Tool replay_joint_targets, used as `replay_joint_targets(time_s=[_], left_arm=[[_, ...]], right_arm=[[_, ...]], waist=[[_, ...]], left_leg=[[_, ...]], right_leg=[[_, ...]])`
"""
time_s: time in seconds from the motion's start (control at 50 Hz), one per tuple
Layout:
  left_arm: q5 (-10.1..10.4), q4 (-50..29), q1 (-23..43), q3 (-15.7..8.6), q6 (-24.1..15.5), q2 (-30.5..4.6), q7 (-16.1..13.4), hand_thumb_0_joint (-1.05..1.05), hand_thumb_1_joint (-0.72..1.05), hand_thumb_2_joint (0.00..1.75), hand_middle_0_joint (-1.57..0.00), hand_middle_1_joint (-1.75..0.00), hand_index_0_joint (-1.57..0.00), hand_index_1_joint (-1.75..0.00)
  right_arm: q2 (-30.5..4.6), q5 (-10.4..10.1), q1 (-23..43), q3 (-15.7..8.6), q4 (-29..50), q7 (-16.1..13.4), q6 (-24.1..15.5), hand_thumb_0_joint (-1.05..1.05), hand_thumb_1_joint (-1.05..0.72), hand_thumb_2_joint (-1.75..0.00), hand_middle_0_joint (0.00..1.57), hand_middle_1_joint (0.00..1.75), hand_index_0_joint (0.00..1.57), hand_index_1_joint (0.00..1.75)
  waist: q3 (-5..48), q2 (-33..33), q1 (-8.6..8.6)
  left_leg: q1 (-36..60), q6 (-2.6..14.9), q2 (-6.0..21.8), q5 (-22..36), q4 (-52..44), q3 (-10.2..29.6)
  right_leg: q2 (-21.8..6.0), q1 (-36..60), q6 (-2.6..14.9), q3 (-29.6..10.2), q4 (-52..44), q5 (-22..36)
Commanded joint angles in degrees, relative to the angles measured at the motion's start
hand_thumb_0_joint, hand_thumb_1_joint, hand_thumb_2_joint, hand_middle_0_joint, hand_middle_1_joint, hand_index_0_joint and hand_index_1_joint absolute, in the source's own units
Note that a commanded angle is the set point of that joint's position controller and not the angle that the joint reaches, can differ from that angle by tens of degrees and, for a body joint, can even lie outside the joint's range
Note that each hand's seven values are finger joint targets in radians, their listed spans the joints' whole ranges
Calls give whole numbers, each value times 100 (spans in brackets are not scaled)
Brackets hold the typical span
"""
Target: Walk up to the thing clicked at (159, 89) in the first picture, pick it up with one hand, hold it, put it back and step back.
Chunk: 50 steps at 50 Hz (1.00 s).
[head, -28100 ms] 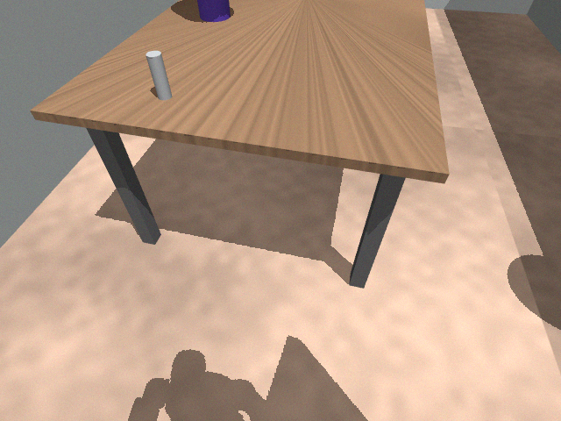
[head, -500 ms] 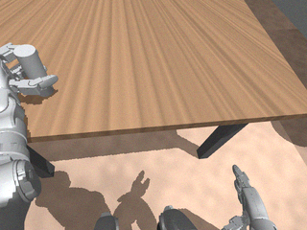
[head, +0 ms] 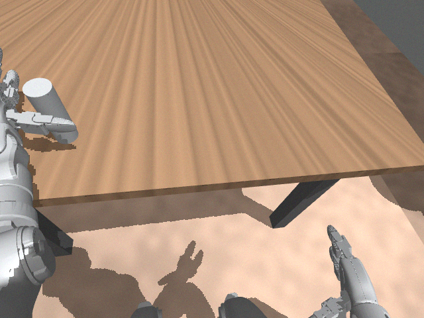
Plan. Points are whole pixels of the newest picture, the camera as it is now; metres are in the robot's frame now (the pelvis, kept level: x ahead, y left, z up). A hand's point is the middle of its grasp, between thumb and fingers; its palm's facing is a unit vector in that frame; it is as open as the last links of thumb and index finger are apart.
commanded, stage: withdraw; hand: left
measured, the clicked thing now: (54, 114) +0.49 +0.23 +0.08
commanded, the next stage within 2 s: rise in 0.12 s
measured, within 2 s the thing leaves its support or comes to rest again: neither
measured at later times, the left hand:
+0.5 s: hand out of the picture +0.42 +0.38 +0.16, palm faces +0.50 -0.83 -0.25, open 17.4 cm
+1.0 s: hand out of the picture +0.24 +0.29 +0.15, palm faces +0.41 -0.83 -0.38, open 17.4 cm
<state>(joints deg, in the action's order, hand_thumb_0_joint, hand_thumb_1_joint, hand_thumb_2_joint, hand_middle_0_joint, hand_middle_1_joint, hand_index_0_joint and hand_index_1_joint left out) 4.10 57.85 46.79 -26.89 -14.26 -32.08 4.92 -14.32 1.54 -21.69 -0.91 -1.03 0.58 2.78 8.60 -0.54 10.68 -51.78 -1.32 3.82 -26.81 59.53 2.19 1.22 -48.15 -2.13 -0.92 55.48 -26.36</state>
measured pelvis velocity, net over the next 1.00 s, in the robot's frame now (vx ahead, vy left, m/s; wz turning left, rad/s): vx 0.01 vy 0.00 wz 0.03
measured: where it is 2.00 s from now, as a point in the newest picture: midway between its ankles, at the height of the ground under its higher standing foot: outside the picture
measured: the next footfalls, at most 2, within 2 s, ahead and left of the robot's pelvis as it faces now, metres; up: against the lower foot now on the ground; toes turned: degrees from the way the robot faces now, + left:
none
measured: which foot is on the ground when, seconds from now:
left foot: down 0.00-1.00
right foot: down 0.00-1.00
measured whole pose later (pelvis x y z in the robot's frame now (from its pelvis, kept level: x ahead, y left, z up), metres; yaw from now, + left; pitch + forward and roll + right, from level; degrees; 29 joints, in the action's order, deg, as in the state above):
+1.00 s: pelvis +0.01 +0.00 +0.04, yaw +2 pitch +5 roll -1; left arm 5.1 -7.8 -16.3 -20.5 -1.9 -23.0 -2.8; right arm -14.6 -4.4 -22.5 -8.7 -15.1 -1.7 3.7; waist 5.0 1.6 -1.2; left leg -26.2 -1.3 2.0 -21.7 43.4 1.1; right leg -0.9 -23.3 -2.1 -1.1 41.2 -22.5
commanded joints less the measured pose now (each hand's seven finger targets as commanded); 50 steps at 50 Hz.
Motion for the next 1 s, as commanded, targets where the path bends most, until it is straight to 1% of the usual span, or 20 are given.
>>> replay_joint_targets(time_s=[0.0, 0.02, 0.1, 0.14, 0.22, 0.24, 0.26, 0.28, 0.32, 0.36, 0.44, 0.48, 0.56, 0.6, 0.68, 0.74, 0.78, 0.86, 0.92, 0.98], left_arm=[[7, -2005, 2929, -142, -196, -2098, -36, 0, -46, 3, -5, -3, -6, -2], [18, -1842, 2700, 33, -53, -1813, -4, 0, -48, 3, -5, -4, -7, -3], [101, -1953, 2397, -132, 398, -2035, 108, 0, -44, 0, -6, -1, -7, 0], [150, -1133, 1770, -11, 693, -1700, 230, 0, -51, 0, -5, -2, -7, 0], [340, -1037, 1528, 4, 925, -1589, 597, 0, -56, 5, -7, -8, -7, -8], [-326, -804, 1179, -21, 975, -2378, 256, 0, -57, 4, -6, -9, -7, -8], [-261, -1125, 1372, -217, 984, -2502, 112, 0, -57, 2, -6, -9, -8, -7], [-272, -1137, 1521, -114, 1012, -2484, 100, 0, -56, 2, -6, -9, -7, -7], [-346, -1200, 1711, -229, 1039, -2803, 43, 0, -55, 2, -5, -9, -7, -7], [-448, -1431, 1978, -414, 994, -3245, -94, 0, -55, 1, -5, -9, -7, -7], [-563, -1453, 2145, -373, 962, -3471, -315, 0, -57, 0, -7, -4, -8, -4], [-581, -1340, 2023, -216, 958, -3283, -412, 0, -57, 0, -7, -3, -7, -3], [-574, -1489, 1434, 205, 946, -2616, -555, 0, -56, 1, -7, -3, -6, -3], [-550, -1517, 739, 227, 976, -2439, -598, 0, -55, 1, -6, -3, -6, -3], [-383, -2620, -864, 295, 994, -1802, -598, 0, -55, 1, -6, -4, -7, -4], [-208, -4518, -2202, 271, 989, -1436, -599, 0, -54, 0, -6, -4, -7, -4], [-79, -5928, -3433, 62, 973, -1349, -663, 0, -53, 0, -6, -5, -7, -4], [45, -7481, -4314, -479, 939, -1390, -887, 0, -51, 0, -5, -4, -6, -3], [117, -8032, -5259, -438, 869, -901, -1014, 0, -53, 0, -6, -4, -7, -3], [155, -8542, -5936, -67, 790, -318, -1000, 0, -54, 0, -7, -5, -8, -4]], right_arm=[[-772, -82, -329, -452, 768, -97, -192, 0, 54, -5, 5, 5, 5, 5], [-764, -100, -291, -488, 752, -90, -192, 0, 54, -5, 5, 5, 5, 5], [-746, -210, -145, -490, 249, -48, -170, 0, 55, -5, 5, 5, 5, 5], [-800, -274, 149, -536, 320, -56, -230, 0, 55, -5, 5, 5, 5, 5], [-894, -341, 303, -558, -65, -99, -351, 0, 57, -5, 5, 5, 5, 5], [-1060, -352, 255, -767, -1, -59, -251, 0, 59, -5, 5, 5, 5, 5], [-1028, -378, 246, -700, -80, -26, -190, 0, 57, -5, 5, 5, 5, 5], [-826, -411, 214, -476, -153, 16, -165, 0, 59, -4, 5, 5, 5, 5], [-1042, -433, 285, -750, -189, -9, -123, 0, 59, -4, 5, 5, 5, 5], [-843, -461, 209, -469, -401, 25, -85, 0, 59, -4, 5, 5, 5, 5], [-1126, -480, 304, -686, -500, -24, -78, 0, 52, -6, 5, 5, 5, 5], [-1209, -478, 354, -804, -741, -66, -128, 0, 52, -6, 5, 5, 5, 5], [-1014, -478, 503, -615, -952, -95, -301, 0, 53, -6, 5, 5, 5, 5], [-1265, -488, 395, -856, -896, -128, -368, 0, 54, -6, 5, 5, 5, 5], [-1023, -529, 116, -731, -975, -106, -402, 0, 53, -6, 5, 5, 5, 5], [-1043, -576, 190, -839, -619, -83, -386, 0, 53, -6, 6, 5, 5, 5], [-988, -615, 194, -879, -471, -97, -333, 0, 53, -6, 6, 5, 5, 5], [-1227, -645, 378, -1310, -340, -214, -235, 0, 54, -5, 6, 5, 5, 5], [-1026, -620, 372, -1278, -364, -340, -209, 0, 52, -6, 6, 5, 5, 5], [-820, -580, 138, -1165, -321, -426, -254, 0, 51, -6, 6, 5, 5, 5]], waist=[[3058, 1708, -279], [2943, 1650, -291], [2384, 1613, -525], [1910, 877, -462], [1437, 323, -504], [1424, 383, -674], [1589, 438, -726], [1543, 418, -692], [1739, 228, -631], [1877, 392, -744], [2245, 902, -655], [2144, 1221, -617], [1880, 1473, -751], [1795, 1301, -767], [1231, 965, -999], [1054, 812, -1153], [874, 671, -1301], [634, 668, -1241], [461, 667, -1286], [388, 677, -1186]], left_leg=[[2989, 61, -133, 3338, -740, -97], [3041, 56, -126, 3390, -814, -102], [2901, 60, -112, 3099, -1118, -113], [2396, 158, -147, 2655, -1230, -177], [2108, 238, -159, 2162, -1414, -206], [2131, 167, -213, 2251, -1535, -245], [2198, 164, -244, 2232, -1562, -279], [2207, 179, -272, 2197, -1576, -300], [2402, 207, -272, 2177, -1612, -295], [2510, 211, -300, 2305, -1646, -299], [3141, 157, -294, 2587, -1675, -292], [3442, 113, -270, 2565, -1728, -275], [3661, 35, -207, 2566, -1887, -257], [3723, 9, -178, 2590, -1968, -238], [3354, -2, -181, 2639, -2097, -252], [3308, -25, -162, 2668, -2264, -235], [3180, -3, -237, 2554, -2320, -302], [3138, 23, -294, 2222, -2347, -364], [3136, 35, -315, 2017, -2351, -404], [3200, 64, -329, 1961, -2252, -430]], right_leg=[[88, 1123, 280, 250, -638, 2534], [97, 1192, 277, 265, -708, 2560], [112, 1314, 300, 281, -923, 2268], [116, 1661, 257, 259, -1071, 2324], [114, 1648, 225, 250, -1270, 1997], [68, 1753, 227, 298, -1305, 2129], [50, 1901, 218, 255, -1341, 2179], [28, 1987, 198, 234, -1355, 2210], [17, 2096, 156, 218, -1381, 2261], [-16, 2260, 166, 211, -1412, 2338], [-55, 2121, 200, 188, -1481, 2411], [-48, 1891, 231, 211, -1568, 2217], [-25, 1777, 272, 313, -1704, 2010], [1, 1884, 294, 381, -1752, 1977], [17, 2167, 309, 496, -1788, 1989], [37, 2392, 312, 581, -1796, 1926], [12, 2632, 294, 567, -1874, 1968], [-31, 2726, 256, 424, -1909, 1897], [-66, 2769, 218, 356, -1933, 1751], [-97, 2662, 188, 336, -1880, 1771]])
